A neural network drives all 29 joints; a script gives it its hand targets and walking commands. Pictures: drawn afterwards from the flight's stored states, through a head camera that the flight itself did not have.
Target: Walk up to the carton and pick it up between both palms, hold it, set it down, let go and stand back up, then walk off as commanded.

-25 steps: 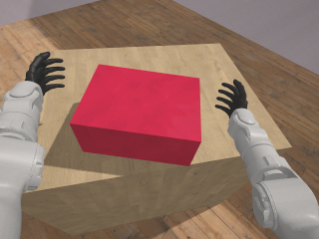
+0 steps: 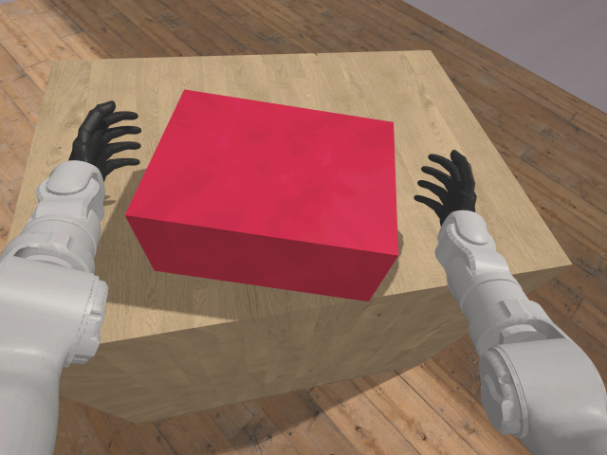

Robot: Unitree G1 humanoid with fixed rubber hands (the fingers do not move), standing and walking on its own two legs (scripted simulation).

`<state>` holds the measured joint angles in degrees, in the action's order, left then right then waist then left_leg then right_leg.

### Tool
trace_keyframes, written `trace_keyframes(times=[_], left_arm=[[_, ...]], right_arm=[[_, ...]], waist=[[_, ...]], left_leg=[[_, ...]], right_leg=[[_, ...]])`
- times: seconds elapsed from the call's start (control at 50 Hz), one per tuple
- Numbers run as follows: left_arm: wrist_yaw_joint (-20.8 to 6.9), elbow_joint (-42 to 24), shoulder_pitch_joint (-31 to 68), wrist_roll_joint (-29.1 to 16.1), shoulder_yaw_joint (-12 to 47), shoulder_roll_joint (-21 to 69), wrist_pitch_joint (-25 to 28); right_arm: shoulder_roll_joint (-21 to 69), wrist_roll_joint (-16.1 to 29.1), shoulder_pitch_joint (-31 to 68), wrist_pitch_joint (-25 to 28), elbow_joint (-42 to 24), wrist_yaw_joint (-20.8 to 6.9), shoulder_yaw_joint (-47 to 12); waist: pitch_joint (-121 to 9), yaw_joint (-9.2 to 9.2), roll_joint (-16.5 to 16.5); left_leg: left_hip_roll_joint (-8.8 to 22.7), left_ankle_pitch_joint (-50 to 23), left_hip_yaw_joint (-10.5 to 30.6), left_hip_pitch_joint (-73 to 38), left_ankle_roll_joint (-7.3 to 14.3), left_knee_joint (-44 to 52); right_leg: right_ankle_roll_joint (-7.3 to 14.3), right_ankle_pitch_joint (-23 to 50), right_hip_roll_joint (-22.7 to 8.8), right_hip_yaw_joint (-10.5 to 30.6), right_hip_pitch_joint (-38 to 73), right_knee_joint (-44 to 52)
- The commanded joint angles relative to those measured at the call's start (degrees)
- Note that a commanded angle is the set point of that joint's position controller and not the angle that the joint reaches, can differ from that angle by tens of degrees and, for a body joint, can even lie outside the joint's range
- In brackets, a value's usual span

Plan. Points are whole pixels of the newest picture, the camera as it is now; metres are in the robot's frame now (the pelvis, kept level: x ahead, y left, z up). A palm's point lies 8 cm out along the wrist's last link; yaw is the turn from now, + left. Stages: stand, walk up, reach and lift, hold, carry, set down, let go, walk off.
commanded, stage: reach and lift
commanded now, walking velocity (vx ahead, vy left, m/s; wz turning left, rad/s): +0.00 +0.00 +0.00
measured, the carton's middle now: (276, 195) +0.48 -0.01 +0.02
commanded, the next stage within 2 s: none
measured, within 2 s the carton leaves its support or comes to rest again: neither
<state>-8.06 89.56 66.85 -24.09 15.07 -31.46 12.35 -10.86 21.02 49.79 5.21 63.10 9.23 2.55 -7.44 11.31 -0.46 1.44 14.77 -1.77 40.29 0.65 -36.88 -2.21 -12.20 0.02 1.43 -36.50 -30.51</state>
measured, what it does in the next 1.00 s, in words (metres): stands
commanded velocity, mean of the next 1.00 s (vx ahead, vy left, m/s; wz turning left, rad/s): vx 0.00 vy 0.00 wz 0.00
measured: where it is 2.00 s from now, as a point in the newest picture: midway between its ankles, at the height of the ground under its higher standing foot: outside the picture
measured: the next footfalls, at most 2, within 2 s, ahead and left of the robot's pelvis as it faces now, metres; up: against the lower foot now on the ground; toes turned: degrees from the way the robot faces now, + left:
none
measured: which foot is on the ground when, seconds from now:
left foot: down 0.00-1.00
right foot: down 0.00-1.00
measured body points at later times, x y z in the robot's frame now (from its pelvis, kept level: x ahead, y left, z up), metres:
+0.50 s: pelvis +0.00 +0.00 +0.00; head +0.09 +0.04 +0.44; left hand +0.51 +0.19 +0.09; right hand +0.42 -0.24 +0.07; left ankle +0.02 +0.09 -0.72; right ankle +0.01 -0.16 -0.72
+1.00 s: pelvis +0.00 +0.01 +0.00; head +0.09 +0.04 +0.44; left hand +0.51 +0.19 +0.09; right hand +0.42 -0.22 +0.07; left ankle +0.02 +0.09 -0.72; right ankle +0.01 -0.16 -0.72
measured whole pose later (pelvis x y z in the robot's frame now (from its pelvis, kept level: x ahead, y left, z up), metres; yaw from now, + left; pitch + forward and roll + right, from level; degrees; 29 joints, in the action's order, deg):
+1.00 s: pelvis +0.00 +0.01 +0.00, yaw +0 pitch +19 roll -3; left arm -6.3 90.0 66.9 -24.1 15.1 -26.4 13.4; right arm -7.7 17.6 49.8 5.3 63.3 10.2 2.6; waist -9.5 11.2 0.0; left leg 0.9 15.7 -1.7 41.5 1.4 -38.3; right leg -2.5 -13.0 -0.5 1.4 -37.5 -31.6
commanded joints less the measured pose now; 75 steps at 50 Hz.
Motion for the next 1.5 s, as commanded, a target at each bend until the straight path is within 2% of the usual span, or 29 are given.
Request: trace_keyframes(times=[0.0, 0.04, 0.06, 0.18, 0.2, 0.22, 0.36, 0.4, 0.48, 0.5, 0.52, 0.54, 0.62, 0.68, 0.74, 0.76, 0.78, 0.84, 0.92, 0.94, 0.98, 1.1, 1.16, 1.22, 1.26, 1.36, 1.38, 1.42, 1.48], left_arm=[[0.8, -6.3, 26.4, -4.4, 2.2, -5.8, 3.1], [0.6, -6.9, 27.0, -4.1, 2.6, -3.9, 3.2], [0.3, -6.2, 27.0, -3.9, 2.4, -3.9, 3.0], [0.8, -6.2, 27.6, -2.2, 1.4, -2.0, 3.2], [1.0, -6.2, 29.2, -1.9, 0.6, -2.8, 3.3], [1.2, -6.3, 28.5, -2.0, 0.7, -2.1, 3.5], [1.4, -5.9, 29.6, -1.6, 1.3, 1.3, 3.7], [1.3, -6.0, 29.6, -0.8, 0.5, 2.5, 3.9], [1.3, -6.9, 30.0, -0.3, -0.1, 2.7, 4.1], [1.3, -5.9, 29.9, -0.2, -0.2, 2.9, 4.1], [1.3, -6.3, 30.0, 0.1, -0.6, 3.1, 4.3], [1.5, -6.6, 30.6, 0.0, 0.2, 3.7, 4.2], [1.8, -7.0, 30.1, 1.4, -0.4, 4.6, 3.8], [2.0, -6.8, 29.4, 1.8, -0.8, 4.7, 3.9], [2.3, -7.0, 29.5, 1.8, -0.9, 4.9, 3.7], [2.2, -6.6, 29.6, 1.5, -0.7, 5.0, 3.4], [2.6, -8.5, 30.3, 1.8, -0.5, 5.8, 3.6], [2.8, -8.7, 31.4, 1.8, 0.0, 6.6, 3.4], [2.5, -7.4, 29.8, 1.8, -0.9, 6.5, 3.4], [2.5, -7.6, 30.2, 1.8, 0.0, 7.2, 3.2], [2.5, -7.5, 30.4, 1.8, -0.5, 7.1, 3.3], [2.3, -7.1, 29.7, 1.4, -0.4, 7.8, 3.4], [2.7, -9.0, 30.2, 1.8, -0.8, 8.4, 3.8], [2.3, -7.1, 29.4, 2.3, -1.4, 8.4, 3.5], [2.6, -9.2, 30.4, 2.2, -0.6, 9.5, 3.8], [2.5, -9.7, 28.8, 3.8, -2.6, 9.6, 3.4], [2.6, -10.9, 29.1, 3.8, -3.1, 9.6, 3.5], [2.6, -10.1, 29.3, 4.4, -3.1, 10.0, 3.4], [2.7, -12.0, 28.9, 4.7, -2.9, 11.7, 3.4]], right_arm=[[-10.6, 0.0, 26.0, 3.8, -5.4, -0.7, -3.2], [-9.5, -0.2, 26.2, 4.0, -4.8, -0.5, -2.3], [-8.6, -0.4, 26.2, 3.9, -5.6, -0.4, -2.9], [-6.3, -0.9, 27.7, 3.5, -5.9, -0.5, -2.5], [-5.9, -1.4, 29.0, 3.1, -6.1, -0.5, -2.7], [-5.3, -1.8, 28.6, 3.1, -6.4, -0.4, -2.3], [-1.6, -1.5, 30.1, 2.6, -7.1, -0.4, -2.6], [-0.7, -2.8, 29.1, 2.8, -6.3, -0.4, -2.0], [0.3, -2.5, 30.2, 3.1, -7.7, -0.1, -2.1], [0.5, -3.0, 29.8, 2.9, -6.2, -0.1, -1.7], [1.1, -2.7, 30.5, 2.9, -7.5, -0.1, -2.2], [0.6, -3.1, 31.0, 3.1, -7.2, 0.1, -1.2], [0.2, -4.3, 30.5, 3.9, -6.6, 0.7, 0.2], [-0.7, -4.8, 29.9, 4.4, -4.8, 1.3, 1.2], [-0.4, -4.3, 31.0, 4.2, -5.3, 1.8, 0.5], [-1.0, -4.4, 31.1, 4.1, -5.4, 1.8, 0.8], [-0.6, -4.2, 31.5, 4.4, -5.3, 1.9, 1.0], [-0.2, -4.1, 31.7, 4.0, -4.2, 1.6, 1.1], [0.5, -4.2, 31.0, 3.8, -5.5, 1.8, 0.6], [0.1, -4.3, 31.7, 3.9, -4.9, 1.9, 1.1], [0.9, -4.4, 32.1, 3.6, -6.4, 1.8, 0.7], [2.0, -4.5, 32.0, 3.4, -7.5, 1.9, 0.7], [2.9, -4.7, 31.8, 3.6, -7.5, 2.1, 0.7], [2.7, -5.1, 32.2, 3.1, -7.2, 2.2, 1.2], [2.8, -5.1, 31.8, 3.6, -7.3, 2.2, 1.6], [3.3, -6.2, 30.9, 4.1, -6.8, 2.9, 2.2], [3.6, -6.2, 30.9, 4.3, -7.5, 2.8, 1.8], [3.9, -6.3, 30.5, 3.9, -5.5, 2.9, 2.3], [4.7, -5.9, 30.3, 4.5, -7.8, 2.8, 2.1]], waist=[[-43.6, 0.25, 12.1], [-43.3, 1.24, 12.5], [-43.2, 0.48, 11.6], [-41.0, 0.11, 11.1], [-41.7, -0.61, 10.3], [-41.6, -0.10, 9.6], [-41.1, -0.44, 9.8], [-40.7, 0.22, 9.6], [-41.5, -0.54, 9.9], [-39.5, 0.07, 9.9], [-40.8, -0.85, 9.8], [-41.5, 0.02, 10.4], [-42.0, -0.27, 12.5], [-41.6, 0.65, 12.6], [-40.2, -0.12, 12.5], [-40.3, 0.37, 11.7], [-41.4, 0.19, 13.3], [-41.0, 0.15, 14.1], [-40.8, -0.76, 12.2], [-40.9, 0.13, 12.5], [-41.8, -0.69, 12.4], [-40.9, -0.39, 11.1], [-42.8, -1.10, 12.2], [-39.9, -0.23, 10.8], [-42.0, -0.39, 12.8], [-42.8, -1.03, 11.8], [-43.0, -1.55, 12.5], [-40.9, -0.77, 12.7], [-43.1, -1.87, 13.7]], left_leg=[[-0.9, -26.8, 3.1, -30.4, -3.6, -4.0], [-0.9, -26.9, 3.2, -30.5, -3.7, -4.2], [-1.0, -26.0, 3.0, -29.2, -3.3, -4.2], [-1.2, -21.2, 3.0, -27.0, -2.6, -2.9], [-1.3, -19.5, 2.9, -25.6, -2.1, -2.8], [-1.3, -18.4, 2.9, -24.8, -1.9, -2.8], [-1.2, -16.1, 2.9, -23.4, -1.3, -2.2], [-1.1, -17.2, 3.0, -24.9, -1.4, -2.2], [-1.0, -18.4, 3.1, -24.6, -1.6, -2.3], [-1.0, -17.3, 3.3, -24.3, -1.5, -2.1], [-1.1, -17.5, 2.9, -24.0, -1.5, -2.2], [-0.8, -18.1, 3.4, -24.8, -1.8, -2.1], [-0.5, -22.0, 3.6, -27.0, -3.1, -2.7], [-0.1, -25.6, 4.0, -28.3, -3.8, -3.4], [-0.1, -24.9, 3.8, -27.0, -3.9, -3.2], [0.0, -24.3, 4.1, -27.7, -3.7, -3.0], [0.2, -25.4, 4.2, -29.1, -4.2, -3.0], [0.4, -26.9, 4.2, -29.3, -4.6, -3.5], [0.4, -26.3, 3.8, -28.2, -4.1, -3.2], [0.3, -25.9, 4.0, -28.7, -4.1, -3.2], [0.4, -25.2, 3.9, -28.4, -3.8, -2.8], [0.3, -23.9, 3.7, -27.1, -3.5, -2.7], [0.0, -24.8, 3.4, -27.5, -3.7, -2.8], [0.0, -23.2, 3.7, -26.2, -3.3, -2.3], [0.2, -25.4, 3.8, -27.6, -4.0, -2.5], [0.2, -28.3, 3.5, -29.9, -4.3, -3.1], [0.3, -29.2, 3.5, -30.3, -4.4, -2.9], [0.4, -28.4, 3.7, -29.3, -4.4, -2.6], [0.4, -31.7, 4.0, -32.4, -5.0, -2.7]], right_leg=[[2.6, 20.2, 0.9, -7.5, -1.5, -2.2], [2.7, 20.2, 0.9, -7.3, -1.9, -2.1], [2.5, 21.0, 0.7, -7.2, -1.0, -2.3], [2.5, 18.2, 0.2, -7.0, -1.3, -2.2], [2.2, 17.9, 0.0, -6.9, -1.0, -2.5], [2.2, 18.5, 0.1, -6.9, -0.4, -2.7], [2.4, 16.0, -0.4, -6.8, -1.3, -2.7], [2.3, 15.6, 0.0, -7.3, -1.9, -2.4], [2.4, 16.8, -0.1, -6.9, -1.1, -2.6], [2.4, 15.8, -0.2, -7.0, -1.3, -2.3], [2.4, 15.9, -0.2, -6.9, -1.4, -2.4], [2.6, 15.1, 0.0, -7.4, -2.3, -2.5], [3.0, 16.5, 0.4, -7.4, -2.9, -2.3], [3.1, 18.2, 0.9, -7.6, -3.1, -2.3], [3.2, 16.9, 0.9, -7.3, -2.4, -2.4], [3.1, 15.9, 1.0, -7.5, -3.2, -2.0], [3.3, 15.8, 1.1, -7.9, -4.0, -1.9], [3.5, 14.9, 1.3, -8.0, -5.5, -1.8], [3.3, 15.9, 1.0, -7.5, -3.6, -1.7], [3.4, 15.6, 1.1, -7.7, -4.3, -1.8], [3.3, 15.1, 0.9, -7.7, -3.7, -1.7], [3.3, 15.1, 0.7, -7.6, -3.7, -1.7], [3.2, 16.7, 0.7, -7.4, -3.0, -1.8], [3.3, 16.2, 0.6, -7.4, -2.6, -1.6], [3.5, 16.0, 0.9, -7.6, -3.4, -1.6], [3.2, 19.0, 1.2, -7.4, -2.2, -1.4], [3.1, 18.7, 1.3, -7.5, -1.6, -1.3], [3.3, 17.7, 1.2, -7.6, -2.4, -1.2], [3.4, 18.4, 1.7, -8.1, -3.0, -1.1]])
